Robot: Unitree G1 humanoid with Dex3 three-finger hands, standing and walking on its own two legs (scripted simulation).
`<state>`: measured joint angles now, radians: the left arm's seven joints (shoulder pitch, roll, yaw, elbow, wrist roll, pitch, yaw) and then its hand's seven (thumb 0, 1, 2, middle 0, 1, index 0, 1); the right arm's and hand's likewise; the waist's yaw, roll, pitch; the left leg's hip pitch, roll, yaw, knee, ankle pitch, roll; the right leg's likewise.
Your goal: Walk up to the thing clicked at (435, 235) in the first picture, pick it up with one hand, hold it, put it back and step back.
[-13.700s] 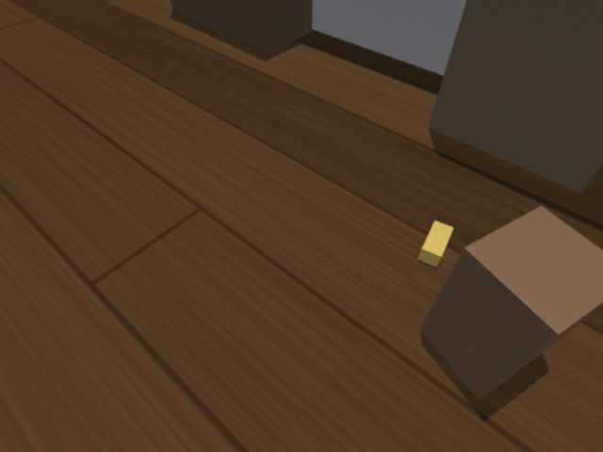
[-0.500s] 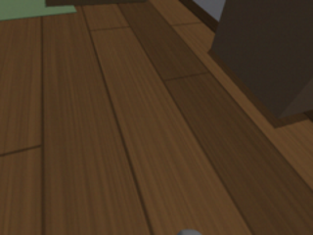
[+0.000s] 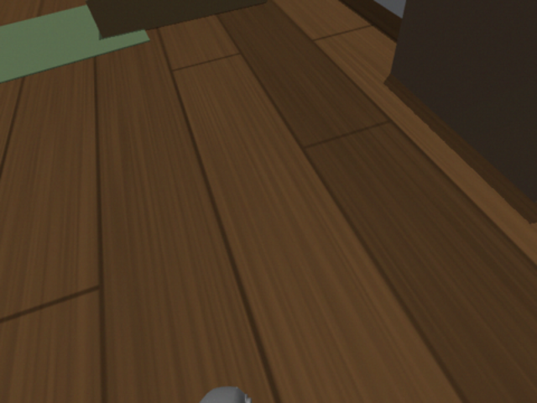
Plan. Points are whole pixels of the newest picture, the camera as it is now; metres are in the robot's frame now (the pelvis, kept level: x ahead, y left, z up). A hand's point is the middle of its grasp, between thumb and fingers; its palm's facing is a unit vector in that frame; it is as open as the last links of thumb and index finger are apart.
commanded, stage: walk up
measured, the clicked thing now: out of the picture -0.98 -0.92 -0.73
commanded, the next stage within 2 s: stand in 1.14 s
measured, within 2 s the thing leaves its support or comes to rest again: neither
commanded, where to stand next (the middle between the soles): +0.12 +0.03 m, yaw +1 degrees
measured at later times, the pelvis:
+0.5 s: pelvis +0.03 +0.03 -0.01, yaw +0 degrees
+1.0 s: pelvis +0.05 +0.02 +0.01, yaw +0 degrees
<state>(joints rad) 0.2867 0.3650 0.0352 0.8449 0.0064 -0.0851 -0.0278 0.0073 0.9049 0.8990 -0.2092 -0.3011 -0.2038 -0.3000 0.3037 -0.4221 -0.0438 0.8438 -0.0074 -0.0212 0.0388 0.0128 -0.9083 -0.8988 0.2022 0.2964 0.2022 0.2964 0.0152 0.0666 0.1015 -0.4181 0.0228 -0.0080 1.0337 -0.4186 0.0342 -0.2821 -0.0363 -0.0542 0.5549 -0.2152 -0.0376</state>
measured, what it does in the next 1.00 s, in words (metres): steps on the spot: left foot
